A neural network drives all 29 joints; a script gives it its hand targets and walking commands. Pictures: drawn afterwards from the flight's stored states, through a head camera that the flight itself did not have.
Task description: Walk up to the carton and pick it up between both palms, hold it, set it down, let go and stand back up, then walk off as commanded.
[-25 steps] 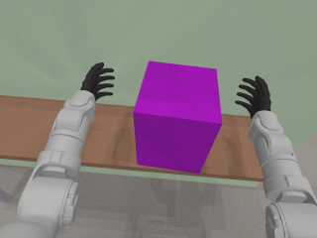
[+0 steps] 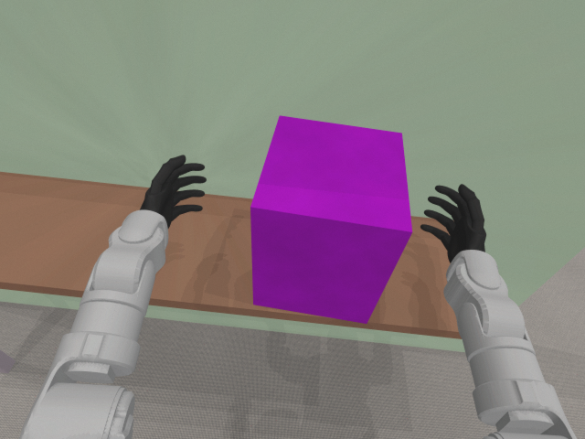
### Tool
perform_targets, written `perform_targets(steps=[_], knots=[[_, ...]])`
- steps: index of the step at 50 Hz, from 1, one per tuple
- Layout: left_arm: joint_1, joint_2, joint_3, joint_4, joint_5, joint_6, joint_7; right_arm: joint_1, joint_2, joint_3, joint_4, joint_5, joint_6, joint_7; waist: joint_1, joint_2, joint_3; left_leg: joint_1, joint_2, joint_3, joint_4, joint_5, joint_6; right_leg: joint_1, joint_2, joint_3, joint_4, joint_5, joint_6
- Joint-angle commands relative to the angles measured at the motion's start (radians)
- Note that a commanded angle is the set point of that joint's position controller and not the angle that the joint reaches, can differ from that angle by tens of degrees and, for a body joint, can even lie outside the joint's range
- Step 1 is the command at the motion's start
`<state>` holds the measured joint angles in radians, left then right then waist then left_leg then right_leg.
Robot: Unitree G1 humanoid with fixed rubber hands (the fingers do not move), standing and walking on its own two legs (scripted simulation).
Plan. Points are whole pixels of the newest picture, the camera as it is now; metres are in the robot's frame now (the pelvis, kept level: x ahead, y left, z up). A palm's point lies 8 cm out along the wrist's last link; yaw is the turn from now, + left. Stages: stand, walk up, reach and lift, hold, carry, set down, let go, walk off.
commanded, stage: set down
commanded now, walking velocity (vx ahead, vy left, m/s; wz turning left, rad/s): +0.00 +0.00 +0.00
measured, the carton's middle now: (324, 222) +0.45 -0.08 +0.02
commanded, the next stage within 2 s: none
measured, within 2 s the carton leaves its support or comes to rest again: neither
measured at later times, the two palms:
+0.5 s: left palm (138, 278) +0.33 +0.19 +0.05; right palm (465, 303) +0.27 -0.24 +0.06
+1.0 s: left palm (124, 348) +0.27 +0.21 +0.00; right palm (467, 355) +0.21 -0.24 +0.02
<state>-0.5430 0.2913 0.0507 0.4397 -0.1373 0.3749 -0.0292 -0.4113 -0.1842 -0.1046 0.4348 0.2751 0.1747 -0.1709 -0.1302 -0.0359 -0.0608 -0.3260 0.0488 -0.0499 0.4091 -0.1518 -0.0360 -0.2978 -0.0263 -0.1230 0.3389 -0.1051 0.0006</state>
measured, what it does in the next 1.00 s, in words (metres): stands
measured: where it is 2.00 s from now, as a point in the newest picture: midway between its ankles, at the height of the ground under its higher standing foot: outside the picture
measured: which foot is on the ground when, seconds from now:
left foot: down 0.00-1.00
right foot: down 0.00-1.00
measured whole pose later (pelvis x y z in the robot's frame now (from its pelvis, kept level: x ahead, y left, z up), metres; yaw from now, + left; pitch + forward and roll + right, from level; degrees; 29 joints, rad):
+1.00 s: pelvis +0.03 +0.00 +0.00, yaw +0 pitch +3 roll -1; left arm 0.19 0.27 -0.01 0.21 -0.14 -0.10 -0.04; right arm 0.27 -0.09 -0.10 0.15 0.27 -0.15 -0.10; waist -0.07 -0.04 -0.02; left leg -0.28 0.05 -0.05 0.42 -0.20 -0.04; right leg -0.24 -0.03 -0.12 0.34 -0.15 0.00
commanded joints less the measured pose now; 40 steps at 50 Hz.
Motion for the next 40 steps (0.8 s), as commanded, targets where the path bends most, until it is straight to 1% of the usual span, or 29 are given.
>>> perform_targets(steps=[1,2,3,5,6,7,8,9,10,11,13,14,15,16,17,20,21,23,25,26,28,29,30,31,32,35,38,39,40], knots=[[-0.227,0.093,0.061,-0.244,0.010,-0.030,-0.010,-0.172,-0.108,0.030,-0.254,-0.042,-0.049,-0.006,0.073,0.064,-0.362,0.207,-0.092,0.097,-0.093,0.072,0.029,0.324,0.066,0.084,0.000,0.120,0.038],[-0.257,0.095,0.042,-0.302,-0.010,-0.034,-0.004,-0.209,-0.126,0.013,-0.322,-0.035,-0.055,0.002,0.056,0.059,-0.386,0.199,-0.090,0.096,-0.087,0.064,0.027,0.310,0.071,0.072,0.007,0.104,0.040],[-0.118,0.067,0.049,-0.314,-0.008,-0.050,-0.002,-0.093,-0.119,0.039,-0.337,-0.045,-0.066,0.010,0.083,0.043,-0.373,0.225,-0.084,0.085,-0.088,0.085,0.030,0.330,0.073,0.068,-0.001,0.113,0.032],[-0.196,0.077,0.011,-0.341,-0.039,-0.054,-0.002,-0.169,-0.136,0.011,-0.380,-0.049,-0.071,0.011,0.059,0.072,-0.406,0.207,-0.085,0.087,-0.077,0.066,0.022,0.287,0.069,0.060,0.006,0.087,0.027],[-0.041,0.058,0.023,-0.310,-0.020,-0.068,-0.009,-0.001,-0.090,0.047,-0.359,-0.053,-0.071,0.018,0.066,0.038,-0.339,0.213,-0.084,0.083,-0.084,0.075,0.027,0.323,0.066,0.079,-0.003,0.115,0.029],[-0.108,0.080,0.026,-0.347,-0.023,-0.072,-0.008,-0.075,-0.111,0.033,-0.365,-0.048,-0.074,0.017,0.076,0.058,-0.360,0.207,-0.088,0.091,-0.088,0.083,0.026,0.319,0.062,0.080,0.005,0.115,0.029],[-0.054,0.058,0.017,-0.332,-0.014,-0.075,-0.010,-0.004,-0.100,0.030,-0.336,-0.056,-0.073,0.020,0.059,0.056,-0.341,0.227,-0.084,0.084,-0.093,0.057,0.022,0.308,0.066,0.082,-0.001,0.080,0.026],[0.022,0.047,0.027,-0.340,-0.013,-0.076,-0.017,0.063,-0.087,0.049,-0.364,-0.066,-0.076,0.017,0.069,0.032,-0.311,0.227,-0.082,0.084,-0.102,0.063,0.027,0.338,0.064,0.079,-0.008,0.092,0.024],[-0.107,0.091,0.032,-0.322,-0.030,-0.084,-0.018,-0.056,-0.091,0.046,-0.394,-0.051,-0.074,0.017,0.090,0.045,-0.330,0.176,-0.093,0.095,-0.103,0.034,0.036,0.316,0.060,0.097,0.000,0.065,0.026],[0.026,0.046,0.000,-0.294,-0.034,-0.084,-0.022,0.046,-0.073,0.062,-0.341,-0.059,-0.075,0.022,0.066,0.023,-0.274,0.200,-0.086,0.085,-0.117,0.010,0.038,0.316,0.061,0.084,-0.017,0.036,0.025],[-0.009,0.051,0.000,-0.333,-0.037,-0.101,-0.020,0.019,-0.079,0.039,-0.373,-0.067,-0.081,0.020,0.070,0.050,-0.294,0.180,-0.083,0.084,-0.118,-0.021,0.038,0.300,0.061,0.083,-0.022,0.001,0.018],[0.129,0.012,-0.002,-0.319,-0.022,-0.112,-0.027,0.137,-0.066,0.055,-0.364,-0.073,-0.093,0.024,0.068,0.023,-0.246,0.200,-0.076,0.071,-0.123,-0.013,0.040,0.323,0.062,0.087,-0.026,0.009,0.014],[0.069,0.036,0.000,-0.374,-0.022,-0.126,-0.021,0.087,-0.074,0.034,-0.387,-0.074,-0.110,0.023,0.070,0.063,-0.304,0.212,-0.078,0.081,-0.109,0.009,0.034,0.301,0.062,0.080,-0.012,0.020,0.013],[0.123,0.051,0.000,-0.352,-0.035,-0.142,-0.021,0.165,-0.064,0.050,-0.397,-0.077,-0.116,0.026,0.075,0.033,-0.282,0.213,-0.082,0.077,-0.105,0.018,0.037,0.302,0.061,0.078,-0.016,0.020,0.014],[0.152,0.027,-0.007,-0.374,-0.036,-0.150,-0.022,0.168,-0.049,0.048,-0.412,-0.076,-0.129,0.026,0.081,0.059,-0.275,0.228,-0.081,0.080,-0.104,0.027,0.030,0.294,0.066,0.074,-0.018,0.017,0.012],[0.144,0.049,-0.015,-0.377,-0.046,-0.179,-0.018,0.173,-0.054,0.052,-0.428,-0.092,-0.131,0.032,0.088,0.046,-0.241,0.176,-0.082,0.085,-0.111,-0.011,0.034,0.289,0.058,0.081,-0.019,-0.026,0.007],[0.200,0.060,0.000,-0.398,-0.036,-0.194,-0.014,0.237,-0.024,0.058,-0.414,-0.083,-0.142,0.032,0.110,0.069,-0.217,0.203,-0.084,0.085,-0.114,-0.026,0.032,0.278,0.056,0.091,-0.022,-0.051,0.009],[0.191,0.054,-0.031,-0.377,-0.076,-0.217,-0.017,0.217,-0.025,0.040,-0.479,-0.105,-0.151,0.033,0.087,0.031,-0.225,0.162,-0.082,0.078,-0.107,-0.081,0.040,0.268,0.047,0.096,-0.026,-0.090,0.007],[0.319,0.012,-0.053,-0.360,-0.059,-0.234,-0.023,0.337,-0.018,0.055,-0.432,-0.099,-0.161,0.044,0.080,0.045,-0.184,0.205,-0.071,0.068,-0.109,-0.056,0.029,0.269,0.053,0.098,-0.027,-0.076,-0.004],[0.287,0.061,-0.037,-0.409,-0.071,-0.250,-0.023,0.303,-0.020,0.060,-0.502,-0.102,-0.174,0.036,0.105,0.040,-0.221,0.207,-0.080,0.083,-0.101,-0.040,0.032,0.259,0.047,0.100,-0.027,-0.075,-0.001],[0.346,0.062,-0.038,-0.415,-0.071,-0.293,-0.015,0.376,0.003,0.066,-0.505,-0.101,-0.195,0.042,0.110,0.049,-0.214,0.193,-0.080,0.076,-0.101,-0.037,0.034,0.255,0.046,0.103,-0.027,-0.078,-0.002],[0.366,0.050,-0.052,-0.435,-0.067,-0.311,-0.017,0.410,0.000,0.058,-0.489,-0.117,-0.199,0.040,0.095,0.066,-0.205,0.216,-0.078,0.077,-0.097,-0.032,0.025,0.254,0.050,0.093,-0.026,-0.073,-0.002],[0.414,0.050,-0.062,-0.372,-0.073,-0.320,-0.025,0.430,0.016,0.067,-0.477,-0.118,-0.212,0.039,0.100,0.048,-0.160,0.217,-0.078,0.069,-0.098,-0.046,0.030,0.249,0.047,0.102,-0.036,-0.085,-0.002],[0.359,0.076,-0.053,-0.403,-0.074,-0.334,-0.026,0.396,0.006,0.054,-0.486,-0.120,-0.213,0.036,0.100,0.057,-0.179,0.205,-0.076,0.072,-0.095,-0.080,0.030,0.229,0.043,0.106,-0.026,-0.122,0.000],[0.448,0.054,-0.038,-0.395,-0.061,-0.345,-0.019,0.475,0.026,0.070,-0.479,-0.109,-0.226,0.038,0.117,0.070,-0.161,0.211,-0.071,0.067,-0.092,-0.066,0.030,0.232,0.041,0.108,-0.029,-0.110,-0.007],[0.556,0.046,-0.060,-0.429,-0.058,-0.388,-0.024,0.575,0.024,0.064,-0.484,-0.124,-0.273,0.040,0.108,0.095,-0.159,0.263,-0.060,0.057,-0.079,0.022,0.002,0.256,0.054,0.101,-0.025,-0.060,-0.012],[0.606,0.048,-0.075,-0.409,-0.071,-0.423,-0.015,0.603,0.038,0.060,-0.479,-0.119,-0.297,0.048,0.110,0.112,-0.120,0.241,-0.052,0.045,-0.079,-0.042,0.001,0.223,0.051,0.106,-0.011,-0.108,-0.019],[0.599,0.070,-0.073,-0.430,-0.072,-0.445,-0.010,0.586,0.032,0.052,-0.494,-0.128,-0.308,0.054,0.124,0.103,-0.116,0.229,-0.047,0.040,-0.085,-0.074,0.001,0.225,0.043,0.115,-0.011,-0.130,-0.020],[0.635,0.054,-0.086,-0.424,-0.074,-0.453,-0.011,0.625,0.032,0.064,-0.499,-0.131,-0.318,0.052,0.115,0.111,-0.113,0.224,-0.047,0.043,-0.079,-0.067,-0.005,0.239,0.043,0.114,-0.005,-0.118,-0.022]])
